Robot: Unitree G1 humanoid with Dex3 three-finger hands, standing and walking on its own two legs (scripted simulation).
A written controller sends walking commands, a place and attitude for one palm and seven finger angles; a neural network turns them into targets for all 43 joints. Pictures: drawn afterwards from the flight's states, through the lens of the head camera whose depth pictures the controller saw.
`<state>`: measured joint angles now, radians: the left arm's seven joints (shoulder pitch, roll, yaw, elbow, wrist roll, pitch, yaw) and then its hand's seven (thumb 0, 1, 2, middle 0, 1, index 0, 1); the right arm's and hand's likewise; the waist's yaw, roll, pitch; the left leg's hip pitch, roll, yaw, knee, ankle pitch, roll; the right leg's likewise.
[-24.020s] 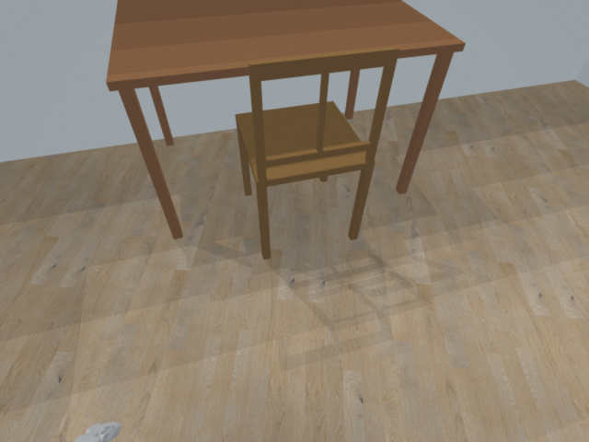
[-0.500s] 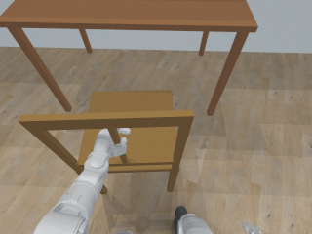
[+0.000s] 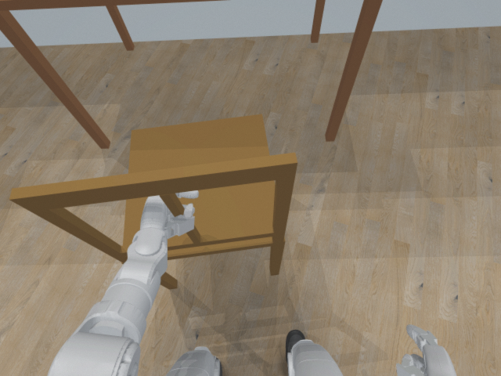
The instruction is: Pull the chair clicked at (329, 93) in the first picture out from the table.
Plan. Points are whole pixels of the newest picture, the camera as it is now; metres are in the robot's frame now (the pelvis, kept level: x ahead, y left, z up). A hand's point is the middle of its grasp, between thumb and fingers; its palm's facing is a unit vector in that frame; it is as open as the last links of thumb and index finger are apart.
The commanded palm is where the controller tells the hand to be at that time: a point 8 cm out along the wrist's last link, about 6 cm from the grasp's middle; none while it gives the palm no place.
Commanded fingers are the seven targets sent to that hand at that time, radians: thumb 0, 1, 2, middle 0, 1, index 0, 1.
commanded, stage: step backward, pulling the chair out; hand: left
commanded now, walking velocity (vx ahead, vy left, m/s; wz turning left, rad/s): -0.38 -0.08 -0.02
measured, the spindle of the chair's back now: (184, 219) +0.39 +0.13 -0.12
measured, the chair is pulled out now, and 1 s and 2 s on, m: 0.44 0.59 0.59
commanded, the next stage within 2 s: stop walking, hand still on the chair in 0.30 s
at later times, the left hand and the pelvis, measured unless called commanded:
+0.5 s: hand (177, 274) +0.27 +0.12 -0.06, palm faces -0.09 -0.98 -0.18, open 4.9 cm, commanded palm +0.26 +0.17 -0.05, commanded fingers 0.00 0.90 0.90 -0.50 -1.45 -0.50 -1.45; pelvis -0.09 +0.03 -0.01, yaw -2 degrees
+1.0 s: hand (167, 307) +0.22 +0.13 -0.06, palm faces -0.10 -0.98 -0.17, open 4.9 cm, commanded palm +0.21 +0.18 -0.05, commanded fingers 0.00 0.90 0.90 -0.50 -1.45 -0.50 -1.45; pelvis -0.06 +0.03 -0.01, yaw -4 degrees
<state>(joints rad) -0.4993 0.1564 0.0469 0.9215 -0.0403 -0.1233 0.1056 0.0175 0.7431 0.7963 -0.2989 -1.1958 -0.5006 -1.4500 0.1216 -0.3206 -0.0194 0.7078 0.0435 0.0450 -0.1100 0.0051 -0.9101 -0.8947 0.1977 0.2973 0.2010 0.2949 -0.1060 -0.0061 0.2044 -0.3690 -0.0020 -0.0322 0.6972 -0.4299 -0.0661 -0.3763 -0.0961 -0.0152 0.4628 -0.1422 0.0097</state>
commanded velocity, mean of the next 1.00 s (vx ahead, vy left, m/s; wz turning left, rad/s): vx -0.05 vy -0.05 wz -0.01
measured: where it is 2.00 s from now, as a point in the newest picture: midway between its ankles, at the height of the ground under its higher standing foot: outside the picture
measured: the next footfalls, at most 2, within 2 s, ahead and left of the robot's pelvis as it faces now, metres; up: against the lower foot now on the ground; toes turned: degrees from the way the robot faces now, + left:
left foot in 0.08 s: -0.04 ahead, +0.18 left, +0.00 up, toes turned +0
right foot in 0.28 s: +0.02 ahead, -0.09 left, +0.00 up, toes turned -6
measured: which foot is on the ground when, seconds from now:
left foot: up 0.00-0.06, down 0.08-1.00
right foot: down 0.00-0.14, up 0.16-0.26, down 0.28-1.00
